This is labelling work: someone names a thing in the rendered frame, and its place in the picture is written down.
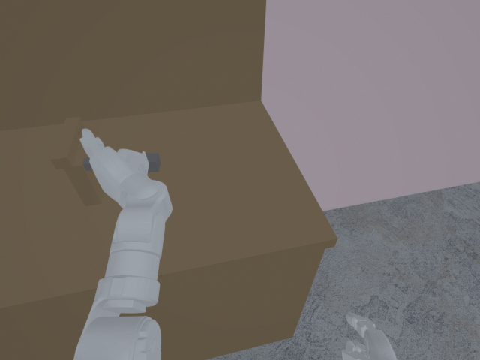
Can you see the counter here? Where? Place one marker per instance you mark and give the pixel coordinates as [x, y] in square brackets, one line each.
[181, 78]

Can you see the tap lever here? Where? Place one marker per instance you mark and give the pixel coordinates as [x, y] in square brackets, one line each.
[153, 161]

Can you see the left robot upper arm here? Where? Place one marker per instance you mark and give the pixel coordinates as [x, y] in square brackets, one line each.
[121, 338]

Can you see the left robot hand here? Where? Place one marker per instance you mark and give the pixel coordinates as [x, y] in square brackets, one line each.
[112, 168]

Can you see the right robot hand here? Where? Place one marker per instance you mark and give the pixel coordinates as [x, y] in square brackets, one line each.
[377, 346]

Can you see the robot left forearm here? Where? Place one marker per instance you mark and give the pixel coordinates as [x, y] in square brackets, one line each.
[131, 280]

